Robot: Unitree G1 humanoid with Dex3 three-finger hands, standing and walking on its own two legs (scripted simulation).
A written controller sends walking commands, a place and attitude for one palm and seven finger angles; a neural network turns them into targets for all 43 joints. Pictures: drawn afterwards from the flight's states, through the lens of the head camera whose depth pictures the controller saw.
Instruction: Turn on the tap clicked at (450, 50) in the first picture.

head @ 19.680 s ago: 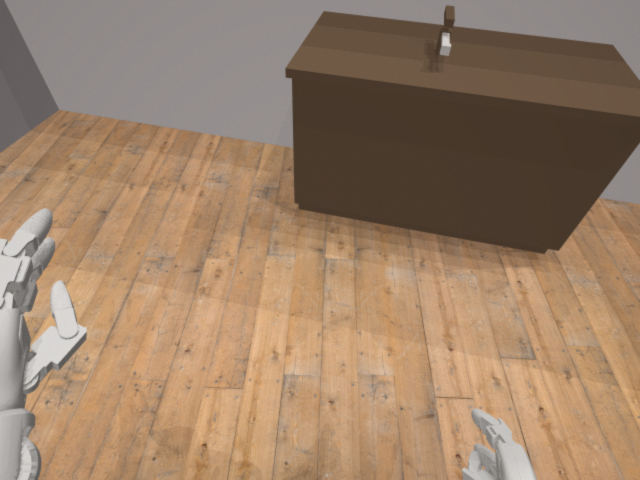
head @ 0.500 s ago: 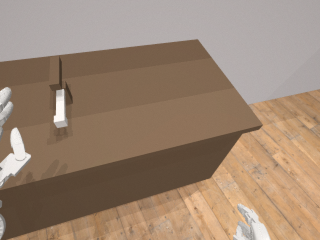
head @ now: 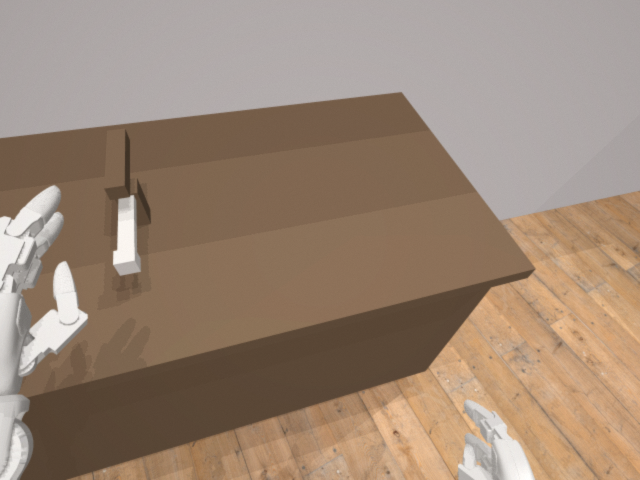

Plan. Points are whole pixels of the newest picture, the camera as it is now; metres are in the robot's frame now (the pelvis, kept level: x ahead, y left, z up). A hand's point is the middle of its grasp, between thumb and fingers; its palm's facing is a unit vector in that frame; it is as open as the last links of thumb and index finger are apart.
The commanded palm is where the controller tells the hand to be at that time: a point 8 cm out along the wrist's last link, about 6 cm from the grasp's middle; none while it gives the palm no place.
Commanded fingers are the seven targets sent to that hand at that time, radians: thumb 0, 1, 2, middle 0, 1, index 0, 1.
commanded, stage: come to a stop and stand still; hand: left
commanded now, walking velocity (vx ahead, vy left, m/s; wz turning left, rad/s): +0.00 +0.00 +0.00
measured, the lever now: (127, 261) +0.37 +0.32 +0.00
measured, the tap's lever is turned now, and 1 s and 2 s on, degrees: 0 0 0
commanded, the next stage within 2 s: look again from close up in 0.38 s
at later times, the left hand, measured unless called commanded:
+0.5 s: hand (56, 299) +0.22 +0.27 +0.16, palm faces +0.40 -0.85 -0.34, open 7.4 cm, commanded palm +0.17 +0.29 +0.18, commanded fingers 0.00 0.90 0.90 -0.20 -0.30 -0.20 -0.30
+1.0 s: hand (68, 318) +0.21 +0.25 +0.15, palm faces +0.39 -0.85 -0.36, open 7.4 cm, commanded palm +0.16 +0.28 +0.18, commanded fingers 0.00 0.90 0.90 -0.20 -0.30 -0.20 -0.30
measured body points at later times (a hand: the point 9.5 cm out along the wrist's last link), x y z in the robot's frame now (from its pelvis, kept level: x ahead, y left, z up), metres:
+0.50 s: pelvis +0.01 +0.01 +0.00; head +0.04 +0.04 +0.45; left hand +0.20 +0.31 +0.18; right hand +0.21 -0.19 -0.06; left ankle -0.01 +0.09 -0.74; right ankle +0.04 -0.13 -0.74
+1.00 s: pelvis +0.00 +0.00 +0.00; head +0.02 +0.02 +0.45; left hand +0.19 +0.30 +0.17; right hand +0.17 -0.22 -0.07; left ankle -0.01 +0.09 -0.74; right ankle +0.04 -0.13 -0.74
